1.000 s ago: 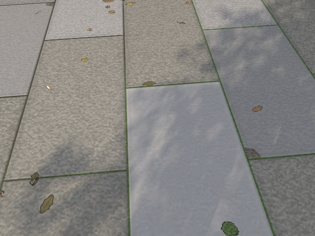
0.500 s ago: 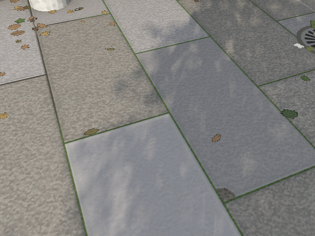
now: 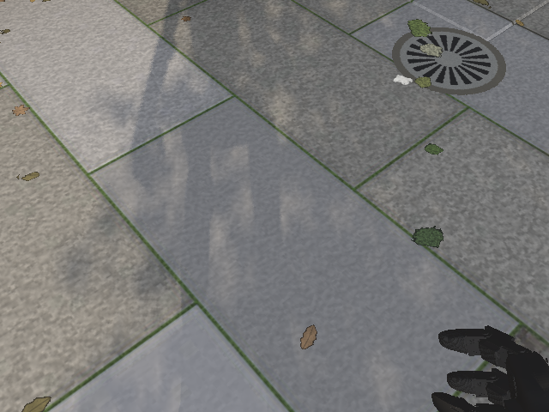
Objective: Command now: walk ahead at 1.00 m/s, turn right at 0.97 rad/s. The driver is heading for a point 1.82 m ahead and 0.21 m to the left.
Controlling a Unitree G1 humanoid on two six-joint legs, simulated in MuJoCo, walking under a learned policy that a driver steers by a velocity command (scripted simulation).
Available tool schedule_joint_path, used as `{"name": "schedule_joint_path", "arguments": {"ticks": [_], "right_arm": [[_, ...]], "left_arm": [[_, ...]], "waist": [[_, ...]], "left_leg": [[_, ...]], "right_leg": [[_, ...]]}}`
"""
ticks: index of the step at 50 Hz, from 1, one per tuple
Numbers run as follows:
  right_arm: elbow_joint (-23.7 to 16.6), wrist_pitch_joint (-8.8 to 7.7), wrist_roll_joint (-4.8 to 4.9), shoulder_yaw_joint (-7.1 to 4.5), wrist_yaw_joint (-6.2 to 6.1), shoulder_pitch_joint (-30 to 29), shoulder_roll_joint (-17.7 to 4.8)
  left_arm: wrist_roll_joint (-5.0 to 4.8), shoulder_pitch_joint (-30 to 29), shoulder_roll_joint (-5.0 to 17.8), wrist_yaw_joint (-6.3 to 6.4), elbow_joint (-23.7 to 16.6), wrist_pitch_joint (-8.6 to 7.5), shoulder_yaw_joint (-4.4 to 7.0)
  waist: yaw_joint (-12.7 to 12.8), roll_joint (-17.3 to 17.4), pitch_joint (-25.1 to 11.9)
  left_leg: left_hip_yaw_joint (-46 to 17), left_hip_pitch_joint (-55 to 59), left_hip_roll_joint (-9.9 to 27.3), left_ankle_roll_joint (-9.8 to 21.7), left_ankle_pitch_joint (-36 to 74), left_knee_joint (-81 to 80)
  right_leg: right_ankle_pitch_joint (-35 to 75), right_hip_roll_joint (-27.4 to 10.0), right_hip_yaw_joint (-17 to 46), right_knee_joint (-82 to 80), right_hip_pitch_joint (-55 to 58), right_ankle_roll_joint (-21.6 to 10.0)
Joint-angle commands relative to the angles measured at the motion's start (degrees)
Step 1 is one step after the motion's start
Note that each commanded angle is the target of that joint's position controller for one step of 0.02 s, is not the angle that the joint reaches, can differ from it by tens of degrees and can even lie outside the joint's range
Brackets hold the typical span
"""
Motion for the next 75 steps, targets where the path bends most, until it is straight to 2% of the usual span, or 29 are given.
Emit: {"name": "schedule_joint_path", "arguments": {"ticks": [1,3,5,6,7,10,16,21,24,26,28,29,30,32,40,45,49,50,51,52,53,57,61,67,70,71,72,73,75], "right_arm": [[-4.22,-0.50,1.04,-1.24,-0.05,-3.81,-5.42],[-2.82,-0.85,0.98,-2.47,-0.85,1.44,-8.45],[1.90,-1.26,1.22,-5.19,-2.63,21.59,-14.06],[4.19,-1.49,-0.45,-6.71,-3.92,34.57,-18.07],[3.19,-1.49,-2.41,-7.25,-3.35,29.08,-22.04],[2.78,-0.42,-1.06,-5.42,-2.37,16.98,-9.15],[10.63,-3.40,0.92,-4.29,-0.76,22.58,-5.80],[13.72,-3.95,1.23,-4.54,-0.49,25.58,-9.49],[16.70,-2.97,1.76,-4.81,-0.59,29.85,-13.49],[17.61,-2.23,1.42,-5.48,-1.38,29.25,-17.54],[15.37,-1.85,1.71,-4.28,-1.11,28.62,-11.72],[12.73,-1.92,3.48,-2.90,-0.49,35.04,-3.21],[11.76,-1.59,3.60,-4.42,-0.96,27.37,-9.63],[11.69,-1.26,3.17,-4.06,-0.26,23.25,-6.97],[7.90,2.95,1.47,-3.47,2.60,11.89,-1.86],[5.54,2.41,1.37,-2.98,4.09,5.57,-4.37],[13.98,2.81,1.60,-6.80,1.81,36.13,-12.95],[14.96,3.01,2.17,-8.29,0.35,36.55,-15.29],[13.30,3.91,1.09,-9.21,-0.09,28.50,-20.83],[10.37,4.06,1.26,-10.12,0.01,27.43,-23.03],[10.23,3.78,1.32,-9.62,-0.54,26.51,-19.39],[10.74,0.77,2.08,-7.18,-1.34,21.24,-12.24],[10.09,-0.87,2.36,-7.50,-0.92,22.02,-12.87],[10.30,-0.58,2.66,-8.77,-0.76,24.92,-14.69],[8.94,-0.91,1.74,-9.49,-0.60,19.23,-18.64],[7.40,-1.68,1.61,-7.93,-0.52,17.47,-13.09],[4.68,-1.59,3.96,-5.23,-0.70,24.38,-2.90],[4.27,-0.72,3.16,-4.58,-1.04,23.71,-7.02],[5.02,0.76,0.87,-5.55,-0.03,15.98,-11.33]], "left_arm": [[-0.42,-2.38,10.66,0.12,-4.41,-1.04,2.93],[-0.16,-3.55,11.95,0.56,-4.90,-0.97,3.27],[0.62,-8.85,14.57,0.08,-6.06,-1.34,3.72],[0.90,-10.76,7.09,0.13,-8.04,-2.04,1.70],[-2.43,-3.78,-0.39,0.05,-12.09,-1.94,-0.68],[1.21,-12.16,6.69,-0.54,-10.18,0.66,-0.26],[2.37,-21.36,1.51,-3.70,-16.77,3.56,-2.49],[2.16,-30.44,2.33,-4.54,-19.39,1.96,-3.95],[2.69,-32.03,2.28,-4.06,-18.68,1.00,-4.36],[3.25,-19.44,5.57,-2.22,-15.01,0.48,-2.78],[4.79,-0.38,13.08,0.32,-9.16,-0.03,0.05],[5.52,-1.62,16.65,0.88,-10.20,-0.46,0.92],[3.82,-2.32,13.49,0.94,-9.90,-0.24,0.86],[2.89,-8.70,6.81,0.61,-7.49,-1.20,-0.54],[0.92,-8.92,0.47,0.44,-2.38,-4.63,-1.83],[0.68,-6.50,6.38,2.02,-1.33,-4.53,-1.03],[2.16,-12.24,12.82,3.20,-4.34,-0.44,0.95],[2.30,-12.43,9.15,1.92,-3.65,-0.19,0.34],[2.67,-8.17,0.53,1.16,-8.79,-1.28,-2.09],[2.11,-9.93,3.01,1.30,-13.35,-2.96,-2.65],[2.46,-14.11,5.39,1.32,-13.52,-4.17,-2.69],[4.27,-14.78,4.12,1.22,-12.82,-0.88,-3.51],[3.14,-26.67,1.15,-0.03,-18.31,0.31,-4.98],[1.36,-30.92,3.06,0.15,-20.41,-0.51,-4.66],[0.90,-8.66,10.12,2.18,-14.84,-1.06,-1.33],[2.22,4.17,13.81,3.51,-12.64,-1.26,0.28],[5.11,2.59,17.77,3.37,-12.84,-1.35,0.90],[3.86,-4.53,15.39,2.84,-13.67,-0.78,1.41],[2.90,-10.99,6.42,2.27,-13.37,-0.33,-0.51]], "waist": [[-1.20,-2.85,0.88],[-3.86,-3.55,-3.12],[-16.04,-2.54,-13.95],[-20.11,4.91,-21.28],[-10.95,26.36,-27.64],[-9.68,3.61,-7.64],[-6.34,4.52,0.80],[-6.01,1.36,7.65],[-5.90,2.99,5.25],[1.27,7.08,-4.32],[7.40,0.97,-17.83],[0.03,-10.85,-26.33],[3.13,-4.14,-23.40],[-2.15,-2.51,-5.49],[-8.01,-4.85,5.09],[-8.82,-2.06,4.62],[-24.27,-5.10,-11.32],[-22.74,2.57,-8.38],[-11.23,17.33,-6.86],[-12.72,12.61,-16.67],[-12.20,2.63,-9.58],[-3.59,-6.04,1.63],[-6.47,-2.76,4.44],[-10.56,3.18,-0.53],[2.35,2.44,-13.01],[7.24,-2.28,-19.98],[-0.34,-19.87,-24.96],[-2.34,-19.62,-22.46],[-2.74,-3.93,-8.07]], "left_leg": [[5.49,17.38,-5.89,1.17,6.83,-9.58],[4.65,25.59,-8.51,1.99,2.10,-13.46],[4.38,47.42,-7.49,3.28,-7.28,-11.80],[-7.63,61.18,4.37,4.41,-27.56,-12.00],[-42.90,68.63,20.18,9.26,-41.94,-27.17],[-24.26,46.39,12.55,9.96,-35.52,-28.68],[1.36,34.48,7.58,7.67,-6.33,-34.27],[10.96,30.11,4.48,9.99,6.70,-44.00],[11.27,38.83,4.62,11.30,37.69,-38.95],[10.68,42.40,6.13,10.63,56.78,-19.35],[9.71,22.14,-0.61,10.18,16.08,16.94],[4.05,4.38,-7.15,9.77,-26.62,36.11],[0.96,0.54,-6.34,10.62,-19.83,39.28],[1.98,-0.01,-2.27,9.86,-11.70,32.72],[7.19,-1.06,-0.20,8.15,1.52,20.32],[17.20,11.23,-7.67,12.58,9.64,-0.03],[13.38,43.74,-14.28,17.54,-6.96,-1.85],[7.24,49.38,-12.02,19.75,-10.61,-6.29],[-18.66,58.22,-1.32,26.87,-4.05,-8.57],[-39.93,64.43,5.47,33.26,-19.43,-23.44],[-42.03,57.69,6.34,30.08,-25.79,-30.48],[-22.95,27.66,-2.72,24.59,-9.98,-31.54],[-14.41,18.37,-9.46,21.79,-1.24,-33.90],[-16.99,32.43,-7.90,15.80,16.97,-26.92],[-15.90,32.03,-9.77,11.93,29.87,-0.57],[-12.38,23.05,-12.43,11.41,15.40,17.85],[-6.17,5.23,-18.47,9.92,-29.76,34.28],[-2.85,-2.34,-13.99,10.76,-23.53,39.37],[0.17,-1.93,-8.11,9.97,-14.24,35.01]], "right_leg": [[30.44,-11.36,11.83,-4.79,-12.33,-4.36],[41.46,-11.75,12.97,3.18,-7.50,-1.66],[44.68,-9.31,10.84,27.04,-12.35,1.02],[20.84,-5.86,6.89,47.36,-22.56,1.21],[-10.53,-0.98,0.66,61.78,-38.49,3.05],[2.41,-12.07,-4.63,60.50,-44.63,2.88],[9.55,-16.47,-4.89,54.51,-46.24,3.97],[18.54,-11.96,-11.39,26.89,-36.95,3.01],[16.03,-9.30,-17.02,19.13,-26.74,1.29],[7.07,-6.54,-14.49,17.37,-12.03,0.44],[-6.03,-21.39,1.81,13.28,18.15,0.27],[-17.44,-37.64,28.65,6.95,29.08,-2.00],[-17.25,-36.33,30.94,-0.16,21.13,-1.24],[-3.32,-30.38,13.03,-3.64,3.93,-0.04],[25.00,-21.14,-19.08,-12.43,-8.77,4.96],[59.38,-21.42,-27.03,-9.35,-1.88,8.00],[76.80,-24.83,-23.53,34.77,-4.19,7.14],[32.54,-16.29,-23.32,57.93,-15.20,7.83],[-10.16,-7.35,-18.34,79.35,-40.78,10.97],[-8.37,-8.09,-5.86,81.23,-49.66,10.12],[-3.97,-11.45,-3.94,75.40,-51.94,9.60],[-1.93,-18.12,-4.86,56.40,-38.17,12.56],[11.91,-17.96,-9.33,33.39,-31.89,14.00],[23.32,-12.33,-8.74,11.91,-22.72,11.36],[10.52,-10.83,-8.51,11.74,1.95,9.72],[-6.57,-20.56,0.72,12.53,15.99,8.18],[-23.97,-37.88,31.14,1.81,26.92,4.09],[-35.77,-38.21,44.64,-5.69,21.09,1.36],[-20.57,-31.70,22.19,-4.31,5.35,2.78]]}}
